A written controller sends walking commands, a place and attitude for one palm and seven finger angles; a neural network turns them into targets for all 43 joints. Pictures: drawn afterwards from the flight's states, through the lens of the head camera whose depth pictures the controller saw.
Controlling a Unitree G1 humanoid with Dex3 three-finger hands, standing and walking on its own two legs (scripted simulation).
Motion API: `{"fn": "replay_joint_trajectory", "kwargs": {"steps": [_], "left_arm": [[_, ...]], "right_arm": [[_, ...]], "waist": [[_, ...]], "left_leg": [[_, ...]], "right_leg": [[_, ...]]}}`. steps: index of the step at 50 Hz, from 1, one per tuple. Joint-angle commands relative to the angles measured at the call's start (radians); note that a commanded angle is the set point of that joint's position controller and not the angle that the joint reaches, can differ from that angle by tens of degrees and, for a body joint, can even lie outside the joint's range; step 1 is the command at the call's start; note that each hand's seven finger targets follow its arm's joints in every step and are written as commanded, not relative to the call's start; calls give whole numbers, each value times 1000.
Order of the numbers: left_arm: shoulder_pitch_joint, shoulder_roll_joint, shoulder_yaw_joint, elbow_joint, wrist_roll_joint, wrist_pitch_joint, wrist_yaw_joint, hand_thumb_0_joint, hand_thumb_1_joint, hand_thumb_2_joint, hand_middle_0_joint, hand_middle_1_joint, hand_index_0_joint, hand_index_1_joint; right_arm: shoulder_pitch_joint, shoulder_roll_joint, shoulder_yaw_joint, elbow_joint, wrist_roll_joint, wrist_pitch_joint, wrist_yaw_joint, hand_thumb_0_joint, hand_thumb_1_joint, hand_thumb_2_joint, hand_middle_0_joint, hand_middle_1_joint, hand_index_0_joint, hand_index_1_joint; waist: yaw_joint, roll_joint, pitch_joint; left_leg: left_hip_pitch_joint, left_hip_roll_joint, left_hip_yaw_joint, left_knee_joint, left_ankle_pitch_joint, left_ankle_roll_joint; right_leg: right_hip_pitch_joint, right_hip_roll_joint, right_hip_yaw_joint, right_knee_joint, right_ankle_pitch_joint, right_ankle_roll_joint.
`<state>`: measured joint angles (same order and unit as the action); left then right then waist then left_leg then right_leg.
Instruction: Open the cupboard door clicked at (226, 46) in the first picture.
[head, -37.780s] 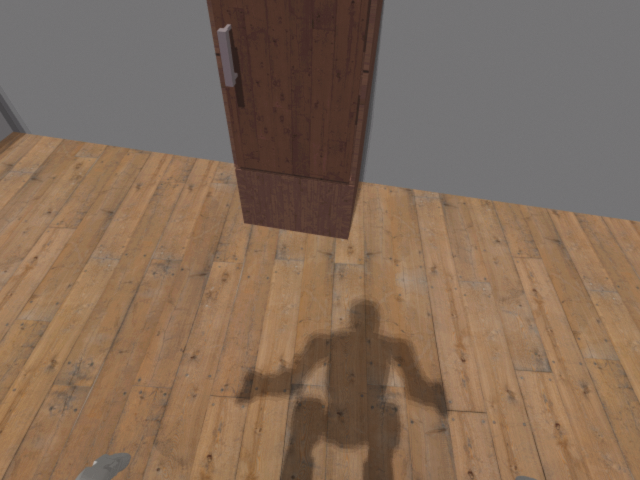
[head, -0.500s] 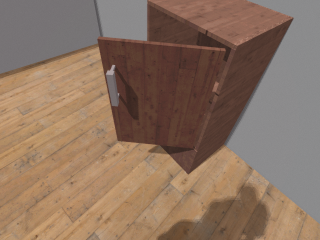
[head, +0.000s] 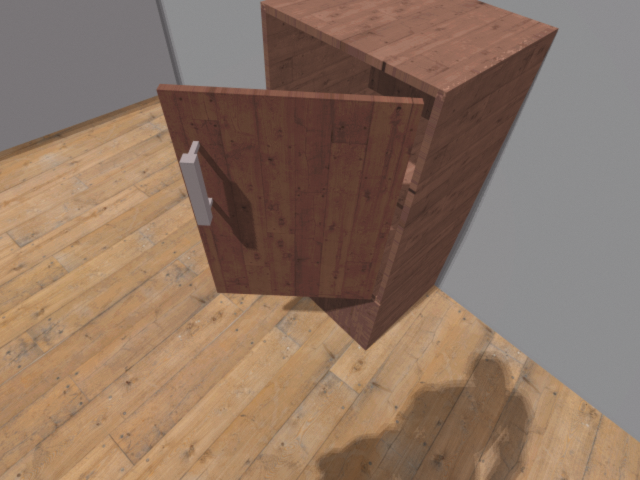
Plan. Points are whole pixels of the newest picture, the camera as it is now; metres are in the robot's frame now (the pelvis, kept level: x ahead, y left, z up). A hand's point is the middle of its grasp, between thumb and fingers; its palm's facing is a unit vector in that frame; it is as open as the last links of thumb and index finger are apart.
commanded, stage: come to a stop and stand still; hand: left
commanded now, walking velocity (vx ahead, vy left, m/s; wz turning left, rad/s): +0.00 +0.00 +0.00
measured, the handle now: (200, 184) +0.60 +0.26 -0.02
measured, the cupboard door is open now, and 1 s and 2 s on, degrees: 45 45 45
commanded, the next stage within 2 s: look again from close up in 0.36 s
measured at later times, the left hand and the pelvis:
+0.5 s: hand out of the picture -0.01 +0.14 -0.18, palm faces +0.04 -0.98 -0.17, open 7.3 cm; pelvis +0.01 -0.02 +0.00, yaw +1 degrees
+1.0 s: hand out of the picture -0.01 +0.15 -0.18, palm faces +0.02 -0.98 -0.22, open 7.4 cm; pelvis -0.02 -0.03 -0.01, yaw +1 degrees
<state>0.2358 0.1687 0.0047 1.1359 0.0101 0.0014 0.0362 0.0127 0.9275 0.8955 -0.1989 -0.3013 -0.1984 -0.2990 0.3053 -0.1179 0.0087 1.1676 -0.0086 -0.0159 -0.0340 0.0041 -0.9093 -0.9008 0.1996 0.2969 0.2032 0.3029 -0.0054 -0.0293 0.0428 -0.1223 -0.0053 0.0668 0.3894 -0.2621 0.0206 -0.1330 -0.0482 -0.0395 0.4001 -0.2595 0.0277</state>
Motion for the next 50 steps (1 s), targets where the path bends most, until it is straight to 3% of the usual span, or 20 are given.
{"fn": "replay_joint_trajectory", "kwargs": {"steps": [1,18,22,23,24,25,26,27,28,31,35,37,43,50], "left_arm": [[77,75,13,-14,-3,-14,1,0,900,900,-200,-300,-200,-300],[94,61,12,-7,-3,-20,4,0,900,900,-200,-300,-200,-300],[101,62,13,-6,-2,-24,4,0,900,900,-200,-300,-200,-300],[148,91,6,6,13,-51,47,0,900,900,-200,-300,-200,-300],[141,126,20,-39,9,-55,40,0,900,900,-200,-300,-200,-300],[118,105,10,-42,6,-52,30,0,900,900,-200,-300,-200,-300],[121,100,8,-43,9,-55,25,0,900,900,-200,-300,-200,-300],[129,87,11,-47,7,-52,23,0,900,900,-200,-300,-200,-300],[132,77,10,-49,4,-48,21,0,900,900,-200,-300,-200,-300],[113,67,7,-61,5,-37,17,0,900,900,-200,-300,-200,-300],[91,79,6,-72,4,-24,9,0,900,900,-200,-300,-200,-300],[86,89,6,-75,4,-23,4,0,900,900,-200,-300,-200,-300],[81,114,7,-87,3,-20,-3,0,900,900,-200,-300,-200,-300],[81,120,9,-87,0,-26,-7,0,900,900,-200,-300,-200,-300]], "right_arm": [[61,-115,-26,-24,0,-11,-13,0,-900,-900,200,300,200,300],[49,-102,-28,-18,-3,-5,-16,0,-900,-900,200,300,200,300],[48,-106,-29,-20,-3,-7,-16,0,-900,-900,200,300,200,300],[-38,-151,-25,-100,12,-23,1,0,-900,-900,200,300,200,300],[19,-107,-25,-124,-2,-20,6,0,-900,-900,200,300,200,300],[28,-103,-26,-120,-3,-23,1,0,-900,-900,200,300,200,300],[50,-106,-18,-118,-8,-29,3,0,-900,-900,200,300,200,300],[69,-119,-20,-124,-6,-30,1,0,-900,-900,200,300,200,300],[65,-132,-23,-130,-6,-28,-2,0,-900,-900,200,300,200,300],[50,-140,-22,-146,-5,-25,-7,0,-900,-900,200,300,200,300],[18,-141,-18,-155,-4,-13,-2,0,-900,-900,200,300,200,300],[10,-139,-16,-149,-6,-12,2,0,-900,-900,200,300,200,300],[7,-145,-11,-137,-7,-10,7,0,-900,-900,200,300,200,300],[21,-139,-9,-114,-7,-16,7,0,-900,-900,200,300,200,300]], "waist": [[13,16,-1],[5,21,19],[3,27,-6],[23,89,10],[-10,108,-46],[-9,150,-35],[-1,141,-74],[-8,114,-130],[-3,99,-132],[-1,70,-71],[3,-9,51],[4,0,78],[9,-3,66],[11,23,10]], "left_leg": [[-21,106,-95,-50,303,-1],[-3,104,-87,-40,293,-6],[14,105,-83,-34,311,-8],[-69,120,-52,167,477,-28],[-88,89,-72,136,249,-16],[-84,94,-76,83,257,-7],[-79,106,-80,106,359,-3],[-40,122,-93,114,438,3],[-19,129,-95,121,488,10],[-36,129,-102,105,488,20],[-110,108,-106,33,192,18],[-123,97,-105,12,131,17],[-121,85,-95,-10,37,14],[-91,91,-84,-3,91,7]], "right_leg": [[9,-65,47,-37,231,-47],[-2,-68,49,-48,279,-52],[10,-69,51,-49,309,-53],[-28,-109,93,-2,633,-41],[23,-127,84,49,583,-71],[-1,-112,75,74,500,-79],[23,-93,54,85,463,-80],[32,-73,36,105,394,-82],[18,-63,29,111,355,-79],[-19,-48,24,111,270,-71],[-83,-51,46,56,135,-65],[-99,-51,57,39,89,-64],[-116,-56,84,-13,-47,-66],[-87,-62,84,-13,29,-70]]}}
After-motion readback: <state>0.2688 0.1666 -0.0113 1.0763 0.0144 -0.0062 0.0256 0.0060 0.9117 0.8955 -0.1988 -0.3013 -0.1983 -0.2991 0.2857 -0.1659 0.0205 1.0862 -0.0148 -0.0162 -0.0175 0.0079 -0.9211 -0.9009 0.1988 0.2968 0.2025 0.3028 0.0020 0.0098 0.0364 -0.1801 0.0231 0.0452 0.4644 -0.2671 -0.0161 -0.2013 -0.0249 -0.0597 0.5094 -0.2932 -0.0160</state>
